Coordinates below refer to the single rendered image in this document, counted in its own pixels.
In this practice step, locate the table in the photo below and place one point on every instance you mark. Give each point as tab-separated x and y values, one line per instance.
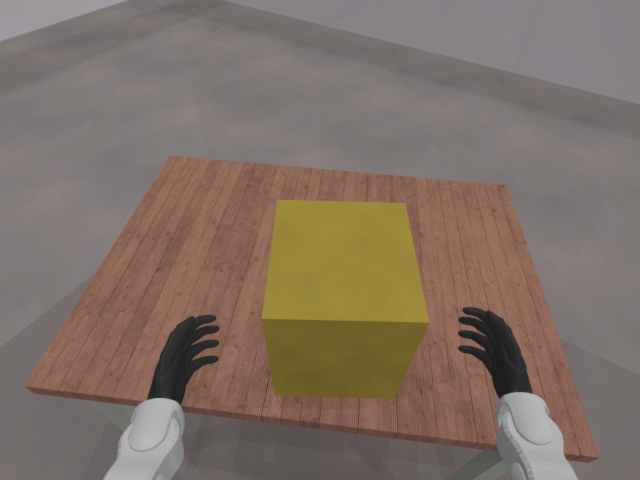
199	243

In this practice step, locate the right robot forearm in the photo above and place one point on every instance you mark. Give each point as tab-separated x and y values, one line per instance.
530	442

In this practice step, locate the right robot hand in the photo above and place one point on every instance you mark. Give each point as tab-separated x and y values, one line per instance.
502	357

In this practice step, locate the carton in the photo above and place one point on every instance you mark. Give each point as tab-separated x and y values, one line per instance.
344	310

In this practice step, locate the left robot forearm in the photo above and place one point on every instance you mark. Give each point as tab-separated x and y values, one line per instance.
151	448

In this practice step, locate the left robot hand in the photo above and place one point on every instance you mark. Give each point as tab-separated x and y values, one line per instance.
175	366

